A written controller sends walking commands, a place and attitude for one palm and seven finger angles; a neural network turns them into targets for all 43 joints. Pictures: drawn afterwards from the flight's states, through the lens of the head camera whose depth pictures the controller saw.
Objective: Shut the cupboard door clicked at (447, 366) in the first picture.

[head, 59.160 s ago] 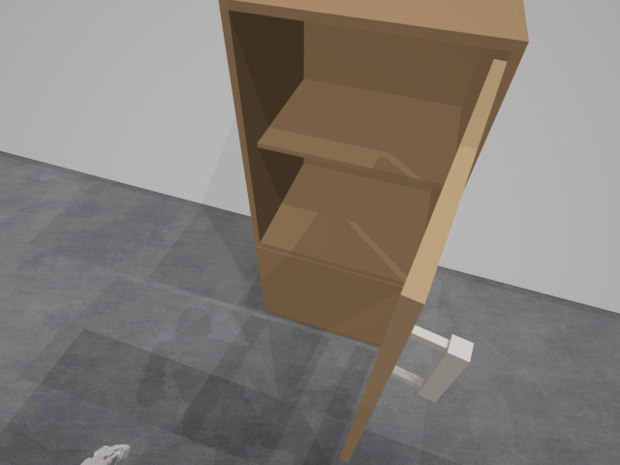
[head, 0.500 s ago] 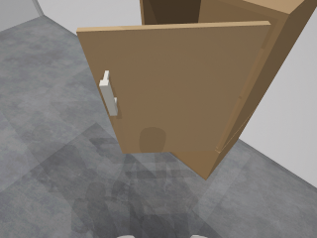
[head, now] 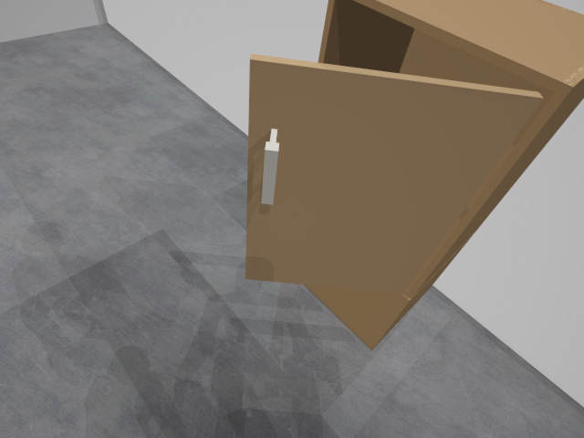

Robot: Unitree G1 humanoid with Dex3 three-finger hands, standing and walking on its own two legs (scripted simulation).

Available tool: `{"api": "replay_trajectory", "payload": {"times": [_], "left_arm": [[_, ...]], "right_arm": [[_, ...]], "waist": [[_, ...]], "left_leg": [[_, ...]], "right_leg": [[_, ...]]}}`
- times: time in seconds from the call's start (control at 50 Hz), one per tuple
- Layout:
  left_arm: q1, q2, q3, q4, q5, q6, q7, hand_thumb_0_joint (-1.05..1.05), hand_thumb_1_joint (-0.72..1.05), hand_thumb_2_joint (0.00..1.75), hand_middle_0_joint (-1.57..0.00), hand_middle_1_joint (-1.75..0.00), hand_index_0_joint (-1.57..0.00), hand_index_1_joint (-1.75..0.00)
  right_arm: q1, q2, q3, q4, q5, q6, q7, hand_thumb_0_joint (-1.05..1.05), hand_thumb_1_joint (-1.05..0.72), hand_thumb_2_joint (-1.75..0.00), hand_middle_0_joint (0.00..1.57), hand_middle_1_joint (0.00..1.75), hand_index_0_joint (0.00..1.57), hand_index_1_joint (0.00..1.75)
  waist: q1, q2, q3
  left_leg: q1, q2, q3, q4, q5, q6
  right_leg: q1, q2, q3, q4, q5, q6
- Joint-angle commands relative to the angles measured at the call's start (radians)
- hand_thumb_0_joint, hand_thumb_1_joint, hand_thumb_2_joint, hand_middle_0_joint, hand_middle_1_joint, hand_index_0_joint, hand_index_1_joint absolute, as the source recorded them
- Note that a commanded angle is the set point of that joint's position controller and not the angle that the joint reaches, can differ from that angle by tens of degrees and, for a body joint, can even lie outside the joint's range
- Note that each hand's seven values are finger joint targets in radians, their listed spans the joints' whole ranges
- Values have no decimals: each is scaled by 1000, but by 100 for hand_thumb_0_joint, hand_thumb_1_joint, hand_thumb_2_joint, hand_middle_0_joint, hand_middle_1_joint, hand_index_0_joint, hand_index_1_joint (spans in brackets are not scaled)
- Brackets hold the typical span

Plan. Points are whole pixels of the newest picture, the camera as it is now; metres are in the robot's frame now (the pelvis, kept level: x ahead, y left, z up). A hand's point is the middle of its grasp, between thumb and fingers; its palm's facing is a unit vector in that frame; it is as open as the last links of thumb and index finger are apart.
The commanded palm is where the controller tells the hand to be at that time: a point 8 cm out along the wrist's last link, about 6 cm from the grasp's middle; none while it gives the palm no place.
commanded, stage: come to a stop and stand still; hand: left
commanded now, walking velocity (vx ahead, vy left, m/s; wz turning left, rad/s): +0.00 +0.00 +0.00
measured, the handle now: (270, 167) +0.52 +0.09 +0.07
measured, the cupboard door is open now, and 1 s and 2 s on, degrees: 44 44 44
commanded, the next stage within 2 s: look again from close up in 0.70 s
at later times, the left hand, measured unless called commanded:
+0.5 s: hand out of the picture -0.02 +0.19 -0.18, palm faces -0.02 -0.98 -0.18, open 7.3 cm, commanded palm none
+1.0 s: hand out of the picture -0.07 +0.19 -0.18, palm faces +0.01 -0.98 -0.18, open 7.4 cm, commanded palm none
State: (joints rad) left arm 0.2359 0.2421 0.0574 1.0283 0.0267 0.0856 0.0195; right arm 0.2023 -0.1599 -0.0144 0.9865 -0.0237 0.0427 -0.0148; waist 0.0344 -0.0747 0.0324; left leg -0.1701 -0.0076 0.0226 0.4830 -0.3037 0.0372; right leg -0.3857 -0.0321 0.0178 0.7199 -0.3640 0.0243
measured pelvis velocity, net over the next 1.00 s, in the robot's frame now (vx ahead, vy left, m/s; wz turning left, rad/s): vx -0.05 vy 0.03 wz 0.00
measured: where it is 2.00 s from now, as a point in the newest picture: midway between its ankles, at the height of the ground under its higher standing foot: outside the picture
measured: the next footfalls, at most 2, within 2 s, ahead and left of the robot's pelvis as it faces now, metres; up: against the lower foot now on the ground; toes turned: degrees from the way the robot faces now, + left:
right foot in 0.20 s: -0.04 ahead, -0.10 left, +0.00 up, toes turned -1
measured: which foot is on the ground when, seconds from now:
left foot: down 0.00-1.00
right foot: up 0.00-0.18, down 0.20-1.00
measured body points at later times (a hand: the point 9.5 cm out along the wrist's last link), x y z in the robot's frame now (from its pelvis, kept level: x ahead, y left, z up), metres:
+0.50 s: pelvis -0.04 +0.02 +0.01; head -0.03 +0.03 +0.45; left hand -0.02 +0.24 -0.16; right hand -0.06 -0.20 -0.15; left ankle -0.03 +0.09 -0.74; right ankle -0.08 -0.10 -0.74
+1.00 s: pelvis -0.05 +0.03 +0.00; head -0.04 +0.02 +0.44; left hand -0.07 +0.24 -0.16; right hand -0.05 -0.19 -0.17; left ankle -0.03 +0.09 -0.74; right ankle -0.08 -0.10 -0.74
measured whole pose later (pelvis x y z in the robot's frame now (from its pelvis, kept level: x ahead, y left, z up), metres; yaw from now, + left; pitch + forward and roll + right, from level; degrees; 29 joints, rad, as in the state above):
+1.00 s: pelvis -0.05 +0.03 +0.00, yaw +0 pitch -1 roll -1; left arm 0.34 0.12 -0.02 1.11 0.02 -0.02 0.04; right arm 0.30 -0.16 0.00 1.07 -0.02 -0.01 -0.02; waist 0.00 0.03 0.03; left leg -0.27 -0.05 0.05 0.52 -0.24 0.08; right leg -0.18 -0.01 -0.01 0.50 -0.31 0.01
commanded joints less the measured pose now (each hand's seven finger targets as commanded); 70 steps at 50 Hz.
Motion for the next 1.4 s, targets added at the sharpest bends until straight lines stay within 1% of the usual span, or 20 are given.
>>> {"api": "replay_trajectory", "payload": {"times": [0.0,0.02,0.08,0.12,0.16,0.2,0.22,0.28,0.4,0.52,0.76,0.78,0.8,0.82,0.84,0.94,1.0,1.26,1.36,1.38], "left_arm": [[24,39,3,-35,-7,-37,0,0,90,90,-20,-30,-20,-30],[23,38,-4,-33,-8,-44,0,0,90,90,-20,-30,-20,-30],[5,18,-19,-30,-14,-54,7,0,90,90,-20,-30,-20,-30],[20,21,-22,-14,-18,-61,11,0,90,90,-20,-30,-20,-30],[91,13,-27,26,-18,-73,19,0,90,90,-20,-30,-20,-30],[84,35,-32,44,-16,-83,25,0,90,90,-20,-30,-20,-30],[75,39,-33,44,-16,-85,25,0,90,90,-20,-30,-20,-30],[88,14,-40,62,-21,-96,30,0,90,90,-20,-30,-20,-30],[71,-7,-47,69,-19,-80,26,0,90,90,-20,-30,-20,-30],[110,-17,-46,81,-13,-79,22,0,90,90,-20,-30,-20,-30],[145,-45,-49,101,-17,-93,23,0,90,90,-20,-30,-20,-30],[173,-11,-70,99,9,-140,57,0,90,90,-20,-30,-20,-30],[162,27,-55,64,-13,-135,49,0,90,90,-20,-30,-20,-30],[143,24,-53,57,-10,-140,41,0,90,90,-20,-30,-20,-30],[144,14,-58,60,-10,-138,36,0,90,90,-20,-30,-20,-30],[163,-27,-63,46,-9,-129,31,0,90,90,-20,-30,-20,-30],[150,-24,-63,35,-8,-121,31,0,90,90,-20,-30,-20,-30],[113,60,-50,-2,-9,-116,24,0,90,90,-20,-30,-20,-30],[97,74,-49,-3,-10,-115,22,0,90,90,-20,-30,-20,-30],[109,41,-57,9,-11,-110,22,0,90,90,-20,-30,-20,-30]], "right_arm": [[-21,-166,-20,-43,5,-39,-30,0,-90,-90,20,30,20,30],[4,-164,-19,-34,9,-43,-32,0,-90,-90,20,30,20,30],[90,-161,-27,12,11,-52,-39,0,-90,-90,20,30,20,30],[110,-154,-30,32,17,-53,-37,0,-90,-90,20,30,20,30],[99,-140,-26,43,25,-57,-37,0,-90,-90,20,30,20,30],[99,-103,-17,49,32,-58,-30,0,-90,-90,20,30,20,30],[102,-90,-15,56,30,-58,-25,0,-90,-90,20,30,20,30],[133,-115,-13,93,19,-61,-28,0,-90,-90,20,30,20,30],[129,-97,-1,138,18,-51,-21,0,-90,-90,20,30,20,30],[150,-78,-3,144,16,-43,-20,0,-90,-90,20,30,20,30],[183,-67,-1,146,20,-60,-28,0,-90,-90,20,30,20,30],[79,-99,16,75,19,-88,-9,0,-90,-90,20,30,20,30],[123,-65,12,53,15,-77,-5,0,-90,-90,20,30,20,30],[106,-61,15,56,4,-77,-2,0,-90,-90,20,30,20,30],[147,-71,12,52,5,-77,-4,0,-90,-90,20,30,20,30],[144,-91,7,21,8,-82,-10,0,-90,-90,20,30,20,30],[133,-112,2,24,10,-81,-10,0,-90,-90,20,30,20,30],[67,-156,-2,30,11,-90,-10,0,-90,-90,20,30,20,30],[49,-162,0,42,12,-92,-11,0,-90,-90,20,30,20,30],[61,-127,8,54,11,-88,-10,0,-90,-90,20,30,20,30]], "waist": [[3,248,57],[-4,198,36],[-38,212,-58],[-40,189,-82],[-16,138,-107],[-38,59,-52],[-40,68,-38],[-47,-50,-102],[-42,36,96],[-34,88,129],[-43,63,34],[-11,156,34],[-52,171,-7],[-39,197,38],[-57,184,6],[-42,74,-8],[-42,29,42],[-28,52,14],[-25,68,-9],[-29,63,-23]], "left_leg": [[-69,196,-138,-246,294,75],[-1,202,-134,-218,424,89],[165,231,-167,-163,644,112],[177,225,-174,-125,723,106],[131,179,-162,-89,630,54],[17,109,-117,-106,371,-6],[17,97,-113,-134,323,-14],[100,105,-89,-111,449,-13],[8,97,-107,-219,129,-11],[-48,93,-120,-264,-36,-9],[31,102,-109,-222,120,-5],[-37,117,-69,-1,387,-25],[-21,83,-84,-44,111,-24],[-49,67,-96,-54,101,-22],[-55,80,-108,-65,72,-12],[-84,99,-144,-87,99,20],[-94,106,-152,-121,58,24],[-34,102,-107,-120,195,25],[-13,106,-103,-114,250,23],[-7,107,-104,-115,217,19]], "right_leg": [[11,19,26,128,-8,-3],[7,16,14,90,-14,-1],[49,8,-3,-60,-45,3],[135,12,-8,-198,26,-7],[264,-7,21,-379,246,-22],[308,-94,105,-386,382,-65],[291,-116,93,-380,392,-78],[310,-87,75,-347,494,-73],[201,-63,85,-424,149,-58],[191,-51,77,-436,90,-55],[203,-56,79,-421,189,-56],[192,-97,66,-376,421,-54],[165,-99,91,-380,129,-81],[130,-99,88,-374,122,-91],[142,-75,70,-347,53,-87],[152,-43,52,-289,91,-81],[118,-37,51,-288,71,-72],[161,-57,73,-314,189,-64],[186,-63,71,-321,228,-60],[193,-59,58,-321,196,-53]]}}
